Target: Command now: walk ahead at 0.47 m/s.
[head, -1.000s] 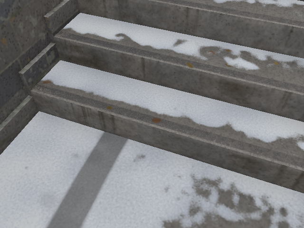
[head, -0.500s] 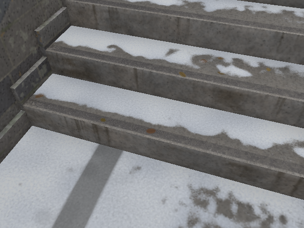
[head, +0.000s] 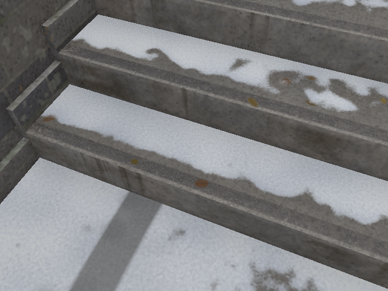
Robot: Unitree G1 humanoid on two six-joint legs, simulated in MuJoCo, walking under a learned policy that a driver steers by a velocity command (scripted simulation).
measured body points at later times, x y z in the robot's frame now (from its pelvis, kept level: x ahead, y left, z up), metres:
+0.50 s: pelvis +0.29 +0.02 +0.01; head +0.31 +0.02 +0.46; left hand +0.44 +0.24 -0.13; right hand +0.21 -0.20 -0.14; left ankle +0.19 +0.08 -0.73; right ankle +0.44 -0.10 -0.69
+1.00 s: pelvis +0.55 +0.01 +0.01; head +0.57 +0.01 +0.46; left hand +0.40 +0.22 -0.13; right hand +0.72 -0.18 -0.12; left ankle +0.61 +0.12 -0.46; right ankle +0.45 -0.07 -0.73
